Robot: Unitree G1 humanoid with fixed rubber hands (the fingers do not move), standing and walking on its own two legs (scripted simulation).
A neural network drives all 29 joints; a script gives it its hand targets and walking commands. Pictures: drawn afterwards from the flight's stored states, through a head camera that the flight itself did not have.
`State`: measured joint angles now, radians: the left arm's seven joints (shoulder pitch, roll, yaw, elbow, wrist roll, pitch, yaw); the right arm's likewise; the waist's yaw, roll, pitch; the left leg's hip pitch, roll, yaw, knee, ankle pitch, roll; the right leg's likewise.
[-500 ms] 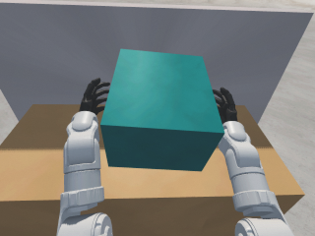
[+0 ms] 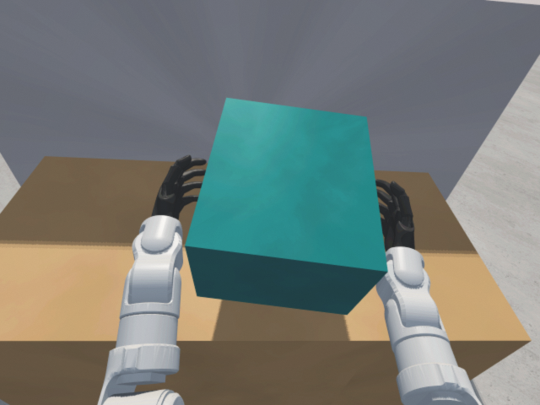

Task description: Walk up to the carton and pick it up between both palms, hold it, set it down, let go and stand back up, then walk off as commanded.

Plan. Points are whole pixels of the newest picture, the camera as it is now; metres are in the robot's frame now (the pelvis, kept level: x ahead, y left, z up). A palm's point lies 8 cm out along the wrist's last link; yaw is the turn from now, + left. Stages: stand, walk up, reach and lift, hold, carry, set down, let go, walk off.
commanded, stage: set down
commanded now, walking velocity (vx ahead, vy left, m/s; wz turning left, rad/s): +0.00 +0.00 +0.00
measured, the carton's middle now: (284, 203) +0.41 -0.02 +0.10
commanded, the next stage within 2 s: none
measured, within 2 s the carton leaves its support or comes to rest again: neither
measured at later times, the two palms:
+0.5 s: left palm (171, 207) +0.38 +0.16 +0.12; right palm (389, 239) +0.33 -0.17 +0.11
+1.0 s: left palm (188, 201) +0.42 +0.14 +0.10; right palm (391, 240) +0.35 -0.19 +0.09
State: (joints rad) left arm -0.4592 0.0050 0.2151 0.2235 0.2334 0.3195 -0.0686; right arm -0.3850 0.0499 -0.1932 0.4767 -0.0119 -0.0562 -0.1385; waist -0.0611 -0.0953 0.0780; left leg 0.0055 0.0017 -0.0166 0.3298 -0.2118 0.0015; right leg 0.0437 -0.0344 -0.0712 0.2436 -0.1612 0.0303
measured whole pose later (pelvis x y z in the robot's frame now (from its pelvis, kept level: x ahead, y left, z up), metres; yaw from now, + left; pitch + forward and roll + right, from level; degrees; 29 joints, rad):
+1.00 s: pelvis +0.00 +0.00 +0.00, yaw -2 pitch -4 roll -1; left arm -0.73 0.06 0.37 0.79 0.29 0.09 -0.12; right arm -0.55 0.10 -0.39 0.74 -0.19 -0.13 -0.16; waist -0.07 -0.07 0.08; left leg -0.04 0.00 0.01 0.31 -0.20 0.01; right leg -0.02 -0.03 -0.04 0.24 -0.15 0.04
